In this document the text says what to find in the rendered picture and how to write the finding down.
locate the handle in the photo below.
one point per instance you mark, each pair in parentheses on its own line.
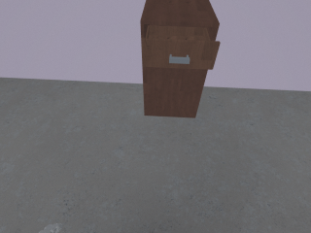
(179,59)

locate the cabinet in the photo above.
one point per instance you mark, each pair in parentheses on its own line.
(175,92)

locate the robot left hand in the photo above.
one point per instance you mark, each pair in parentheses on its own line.
(52,228)

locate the drawer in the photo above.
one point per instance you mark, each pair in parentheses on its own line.
(179,41)

